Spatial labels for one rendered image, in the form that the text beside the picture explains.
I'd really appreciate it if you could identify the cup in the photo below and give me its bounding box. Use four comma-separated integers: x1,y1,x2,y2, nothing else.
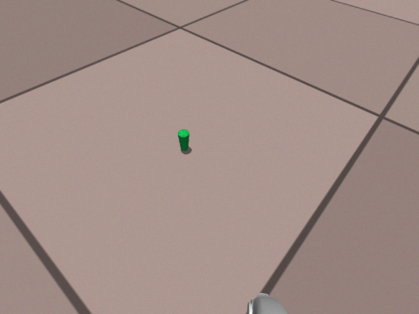
178,130,189,151

